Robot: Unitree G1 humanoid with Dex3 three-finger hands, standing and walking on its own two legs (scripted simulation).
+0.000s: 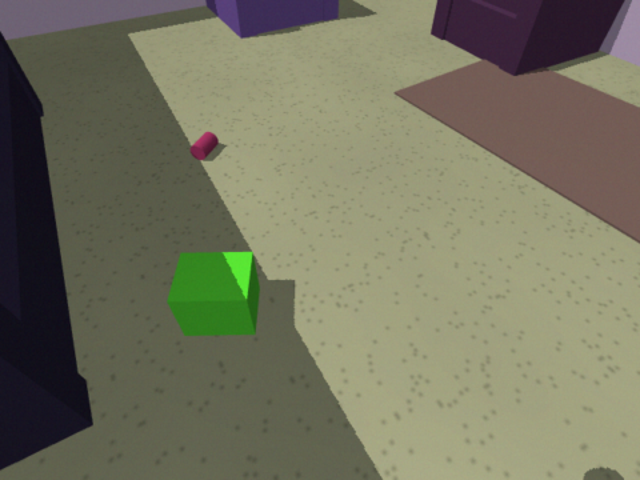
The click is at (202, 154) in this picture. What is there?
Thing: lying can
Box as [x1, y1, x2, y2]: [190, 132, 217, 159]
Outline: 210,132 205,132 190,148 190,151 193,156 198,159 203,159 217,144 216,137
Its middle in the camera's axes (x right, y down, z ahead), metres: -0.60 -0.51 +2.08
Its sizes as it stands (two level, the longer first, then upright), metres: 0.139 0.088 0.088
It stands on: the floor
